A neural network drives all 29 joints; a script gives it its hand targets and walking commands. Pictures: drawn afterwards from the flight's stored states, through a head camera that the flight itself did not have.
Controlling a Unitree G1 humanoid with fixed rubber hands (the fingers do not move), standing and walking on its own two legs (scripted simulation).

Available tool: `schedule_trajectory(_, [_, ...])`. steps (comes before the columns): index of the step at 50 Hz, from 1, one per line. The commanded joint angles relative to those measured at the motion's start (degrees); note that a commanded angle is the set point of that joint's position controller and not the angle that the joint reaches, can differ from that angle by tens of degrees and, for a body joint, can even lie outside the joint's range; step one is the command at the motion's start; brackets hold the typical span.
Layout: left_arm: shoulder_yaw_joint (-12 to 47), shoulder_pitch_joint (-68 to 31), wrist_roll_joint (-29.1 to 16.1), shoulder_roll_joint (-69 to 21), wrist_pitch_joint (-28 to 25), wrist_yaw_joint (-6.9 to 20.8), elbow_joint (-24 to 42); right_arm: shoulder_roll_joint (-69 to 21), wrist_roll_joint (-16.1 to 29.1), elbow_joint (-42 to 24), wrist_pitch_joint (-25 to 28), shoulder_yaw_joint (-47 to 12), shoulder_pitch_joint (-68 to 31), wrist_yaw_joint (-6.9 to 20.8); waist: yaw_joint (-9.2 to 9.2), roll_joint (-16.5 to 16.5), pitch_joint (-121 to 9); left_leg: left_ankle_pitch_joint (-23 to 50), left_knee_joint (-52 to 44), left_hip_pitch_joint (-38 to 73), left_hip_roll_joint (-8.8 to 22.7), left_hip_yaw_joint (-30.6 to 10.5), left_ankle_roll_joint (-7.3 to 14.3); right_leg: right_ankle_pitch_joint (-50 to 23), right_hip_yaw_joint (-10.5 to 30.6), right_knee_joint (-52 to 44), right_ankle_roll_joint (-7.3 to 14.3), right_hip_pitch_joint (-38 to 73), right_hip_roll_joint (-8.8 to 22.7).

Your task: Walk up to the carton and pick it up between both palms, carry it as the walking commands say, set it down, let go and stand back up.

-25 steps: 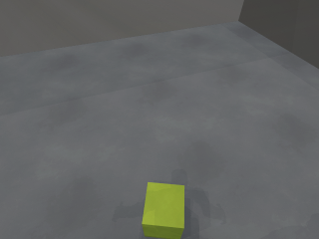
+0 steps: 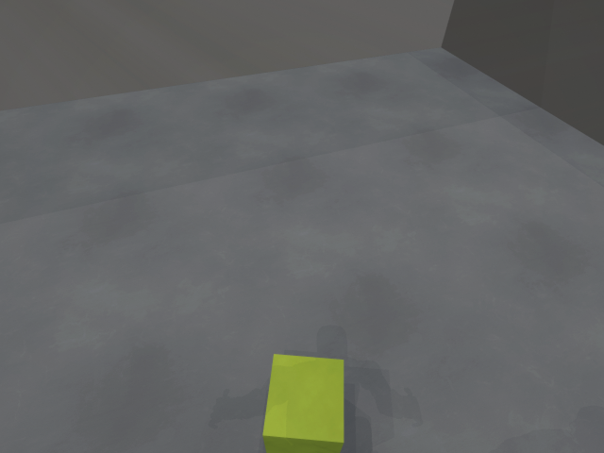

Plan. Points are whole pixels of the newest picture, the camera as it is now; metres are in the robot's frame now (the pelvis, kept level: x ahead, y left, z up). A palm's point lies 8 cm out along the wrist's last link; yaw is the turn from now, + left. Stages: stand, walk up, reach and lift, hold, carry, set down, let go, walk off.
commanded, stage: walk up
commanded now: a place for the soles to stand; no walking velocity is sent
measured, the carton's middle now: (304, 410) +0.41 -0.01 -0.66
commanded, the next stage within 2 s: reach and lift in 0.30 s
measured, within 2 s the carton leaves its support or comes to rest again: neither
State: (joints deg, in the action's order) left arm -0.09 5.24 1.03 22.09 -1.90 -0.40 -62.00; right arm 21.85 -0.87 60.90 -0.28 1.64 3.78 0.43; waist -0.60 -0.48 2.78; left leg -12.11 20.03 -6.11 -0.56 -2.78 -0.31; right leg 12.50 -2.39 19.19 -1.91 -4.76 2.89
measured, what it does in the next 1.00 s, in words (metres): lowers itself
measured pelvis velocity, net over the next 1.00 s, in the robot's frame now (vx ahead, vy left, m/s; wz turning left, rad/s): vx -0.07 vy -0.02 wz -0.04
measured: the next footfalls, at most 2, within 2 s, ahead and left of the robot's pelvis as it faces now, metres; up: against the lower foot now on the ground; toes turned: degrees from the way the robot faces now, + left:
none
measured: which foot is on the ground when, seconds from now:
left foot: down 0.00-1.00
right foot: down 0.00-1.00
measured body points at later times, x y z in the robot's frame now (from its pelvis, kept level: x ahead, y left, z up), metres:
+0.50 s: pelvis -0.02 +0.00 -0.02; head +0.05 +0.00 +0.43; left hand +0.17 +0.29 -0.11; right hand +0.15 -0.30 -0.11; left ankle -0.01 +0.12 -0.75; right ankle -0.02 -0.14 -0.75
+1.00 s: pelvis -0.07 -0.02 -0.08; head +0.10 -0.02 +0.34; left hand +0.27 +0.25 -0.16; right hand +0.26 -0.26 -0.17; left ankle -0.01 +0.12 -0.75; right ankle -0.02 -0.14 -0.75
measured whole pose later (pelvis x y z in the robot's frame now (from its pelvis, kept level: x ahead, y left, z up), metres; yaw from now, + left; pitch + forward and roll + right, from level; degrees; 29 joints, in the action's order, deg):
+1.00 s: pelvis -0.07 -0.02 -0.08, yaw -2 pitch +16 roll +0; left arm -10.0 -23.9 0.2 20.3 17.7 4.4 -36.0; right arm 13.7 0.4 32.3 -19.6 7.5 -23.1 -2.6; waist -0.5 -0.2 5.7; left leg -21.4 56.6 -51.7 1.1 -2.2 -2.2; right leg 21.7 -0.5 56.9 -0.5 -51.6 1.0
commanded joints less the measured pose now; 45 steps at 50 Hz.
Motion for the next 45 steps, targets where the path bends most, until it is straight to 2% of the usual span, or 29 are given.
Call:
schedule_trajectory(1, [-2.4,-1.2,-0.1,11.3,-0.6,-0.7,2.7,10.0,-0.1,-3.5,0.6,2.0,-3.7,-0.4,-0.22,-1.4,-3.2,14.7,-2.0,0.7,6.8,-2.4,1.4,-15.3,3.2,-3.1,2.3,1.5,5.4])
schedule_trajectory(2, [-2.4,-1.5,-0.1,12.9,-0.7,-0.7,2.2,10.3,0.1,-3.3,0.5,2.4,-2.7,-0.7,-0.24,1.7,-2.2,13.8,-1.8,0.4,6.0,-3.0,0.9,-15.1,4.5,-2.9,2.9,0.6,5.6])
schedule_trajectory(4, [-3.2,-1.7,0.1,12.9,-0.6,-0.8,2.9,11.0,0.3,-2.6,0.5,2.2,-2.9,-0.4,0.02,2.9,-5.2,14.3,-0.9,0.0,6.7,-3.2,2.3,-16.1,3.9,-2.0,2.9,2.8,5.7])
schedule_trajectory(7, [-3.4,-0.3,-0.2,13.0,-0.7,-0.5,3.7,11.1,-0.1,-3.6,0.7,2.3,-2.5,-0.5,-0.54,0.8,-6.1,15.1,-1.0,1.2,6.5,-2.1,1.9,-15.6,3.6,-0.4,3.1,3.2,5.6])
schedule_trajectory(9, [-3.0,-0.8,-0.2,12.6,-0.3,-0.6,3.2,9.5,0.2,-3.2,0.7,2.6,-1.7,-0.5,0.24,-3.8,-4.9,15.0,-1.9,1.1,6.6,-2.3,1.7,-13.9,5.0,-0.5,3.5,2.5,5.6])
schedule_trajectory(15, [-2.4,-1.0,-0.2,11.9,-0.5,-0.5,3.9,10.1,0.3,-3.9,0.6,2.6,-3.0,-0.2,0.35,1.1,-4.8,9.8,-2.5,1.0,6.6,-3.5,1.8,-11.3,4.7,-2.1,2.8,1.0,4.7])
schedule_trajectory(16, [-6.8,-14.6,1.1,3.2,3.7,1.1,24.0,7.1,-0.7,-24.0,-2.1,5.7,-9.1,1.6,0.46,-0.3,-2.0,0.2,3.4,-9.6,-2.2,5.8,-1.9,-4.0,0.3,5.5,1.8,-13.3,-3.4])
schedule_trajectory(17, [-9.0,-15.0,3.0,4.2,6.9,1.5,32.3,5.9,0.1,-29.4,-4.8,3.5,-11.1,2.3,-1.69,-1.1,-0.1,-2.8,4.0,-8.9,-2.3,5.6,-0.8,1.1,-0.6,5.7,1.3,-11.5,-2.7])
schedule_trajectory(18, [-10.0,-12.2,3.2,5.6,9.2,2.1,33.1,8.9,-3.5,-30.5,-7.6,7.4,-7.7,2.5,-1.45,4.1,-1.8,-0.6,5.7,-8.5,-2.3,6.9,-0.4,0.1,-0.5,6.3,0.6,-10.1,-3.5])
schedule_trajectory(19, [-11.3,-7.8,4.0,6.6,12.4,2.8,33.1,11.0,-2.9,-29.5,-10.5,7.1,-4.0,3.0,-3.41,0.9,1.8,-2.2,5.6,-8.9,-1.1,6.7,-0.3,3.8,-0.4,6.9,0.1,-8.4,-3.0])
schedule_trajectory(20, [-11.5,-4.0,6.6,7.0,13.8,3.0,33.7,10.6,-5.6,-31.1,-12.2,10.3,0.4,3.1,-1.20,-3.0,1.5,-3.2,5.1,-10.5,-0.4,6.9,-1.3,1.8,-1.2,9.3,0.3,-4.9,-4.8])
schedule_trajectory(21, [-12.4,-3.9,4.4,5.6,16.6,3.5,35.6,9.4,-4.6,-33.3,-14.9,8.5,-0.5,3.1,-0.89,4.6,0.0,-3.9,4.4,-10.7,-1.1,6.6,-1.2,1.6,-1.6,9.1,1.2,-6.7,-5.4])
schedule_trajectory(23, [-13.4,-1.2,5.3,4.6,19.4,3.9,34.3,8.2,-3.9,-36.3,-17.1,9.8,-0.3,3.0,0.96,6.4,-3.4,2.7,9.1,-8.1,-1.7,5.1,-0.3,-2.6,-0.1,11.7,0.5,-7.7,-6.1])
schedule_trajectory(24, [-13.8,1.3,4.3,2.1,19.7,4.4,35.0,4.5,-2.9,-35.7,-17.3,7.9,-1.1,3.5,-2.42,0.8,-6.0,4.0,10.0,-10.6,-1.8,5.5,-0.8,-1.5,0.0,12.9,1.6,-5.8,-6.0])
schedule_trajectory(25, [-12.7,2.3,4.1,1.4,19.5,4.3,34.4,5.0,-3.4,-35.6,-16.3,8.9,-1.9,3.4,-1.24,2.3,-6.3,7.1,12.1,-7.8,-1.8,3.9,-1.5,-4.2,0.0,14.0,1.4,-7.2,-6.3])
schedule_trajectory(26, [-14.1,0.9,5.6,3.7,18.8,3.7,35.3,4.4,-2.7,-34.3,-16.5,7.8,-1.1,3.6,-2.94,-1.3,-8.1,11.7,13.0,-10.4,-1.4,4.3,-1.6,-8.4,-0.3,15.8,0.7,-7.9,-6.2])
schedule_trajectory(28, [-15.4,-4.0,5.6,3.4,17.1,4.0,39.3,4.8,-3.4,-38.1,-15.0,9.4,-7.3,3.1,-2.44,-4.0,-11.3,11.9,15.3,-12.4,-1.5,5.0,-2.6,-9.4,1.4,17.2,0.6,-10.6,-5.1])
schedule_trajectory(30, [-13.2,-5.0,6.2,2.4,16.3,2.9,37.6,4.1,-3.9,-34.1,-15.2,10.3,-5.8,2.5,-0.19,-3.4,-10.0,12.2,16.7,-15.3,-1.8,4.0,-3.5,-10.7,-0.3,19.6,-0.6,-13.8,-6.0])
schedule_trajectory(31, [-13.5,-6.0,4.3,4.2,16.9,3.6,38.2,3.9,-3.5,-37.5,-15.1,8.7,-7.7,2.9,0.81,1.0,-14.4,10.9,19.3,-14.3,-0.8,3.4,-2.5,-9.0,0.2,21.0,-0.9,-15.0,-6.0])
schedule_trajectory(33, [-12.6,-14.3,2.7,2.9,14.8,3.4,41.6,3.5,-2.0,-38.5,-12.9,9.6,-13.6,1.7,1.17,-2.5,-18.0,14.6,23.2,-14.5,-1.8,3.4,-3.4,-11.1,1.5,23.4,-1.1,-19.1,-4.6])
schedule_trajectory(34, [-12.9,-14.3,2.7,3.7,14.8,3.0,40.9,4.0,-1.9,-41.1,-13.1,9.1,-17.6,1.8,0.11,0.8,-22.3,18.8,24.2,-16.2,-1.3,1.7,-2.9,-13.0,0.6,25.3,-2.0,-19.3,-5.4])
schedule_trajectory(35, [-12.2,-15.1,2.7,3.2,15.2,2.9,37.5,1.6,-1.3,-34.9,-13.7,7.8,-14.2,1.0,0.03,-0.4,-18.7,13.7,24.6,-16.5,-2.1,2.9,-2.8,-10.0,0.7,25.2,-1.8,-20.9,-4.8])
schedule_trajectory(36, [-13.9,-13.9,3.1,4.6,15.9,3.0,37.0,1.3,-1.5,-34.3,-14.4,7.6,-13.8,0.4,-0.85,-1.2,-21.5,16.3,25.2,-18.8,-2.7,5.0,-3.6,-15.5,0.8,25.1,-1.4,-18.9,-4.7])
schedule_trajectory(37, [-13.4,-13.4,1.8,5.3,16.5,3.8,34.0,1.1,-1.1,-36.8,-14.9,8.2,-15.8,-0.4,0.62,4.2,-22.8,11.9,26.5,-21.6,-2.8,4.5,-2.4,-14.6,1.5,26.7,-2.1,-18.0,-4.7])
schedule_trajectory(39, [-14.6,-18.9,1.7,5.9,14.8,3.8,37.0,-0.9,-0.5,-38.0,-14.6,8.1,-18.2,-1.7,-0.58,1.0,-26.4,14.3,28.0,-26.1,-2.8,3.9,-2.1,-19.1,3.0,28.9,-1.7,-17.9,-4.4])
schedule_trajectory(40, [-13.9,-20.8,1.1,6.8,14.8,3.4,36.4,-2.7,-0.2,-36.9,-14.9,6.1,-17.1,-2.0,0.74,2.7,-27.6,15.5,29.2,-27.3,-2.8,3.7,-1.3,-22.7,3.3,30.0,-2.0,-18.3,-4.7])
schedule_trajectory(41, [-11.3,-23.7,0.0,5.4,15.2,3.6,34.2,0.7,-0.8,-35.4,-14.7,9.1,-23.2,-2.3,1.29,0.7,-25.4,9.1,28.5,-29.1,-2.5,2.8,-2.2,-13.5,2.6,29.8,-1.1,-22.3,-4.0])
schedule_trajectory(44, [-13.3,-31.4,-0.8,7.7,17.3,4.4,35.0,1.1,1.1,-36.1,-17.0,8.4,-30.1,-3.2,0.00,0.5,-27.2,4.4,30.8,-31.6,-1.9,4.5,-2.0,-6.3,2.7,29.7,-1.4,-27.0,-4.2])
schedule_trajectory(45, [-11.6,-34.1,-0.4,8.3,18.1,4.2,33.8,-0.1,0.5,-35.8,-17.5,8.3,-29.7,-3.4,1.63,0.7,-27.8,3.4,30.2,-32.9,-1.5,4.0,-1.6,-6.9,2.1,29.9,-1.4,-28.7,-4.7])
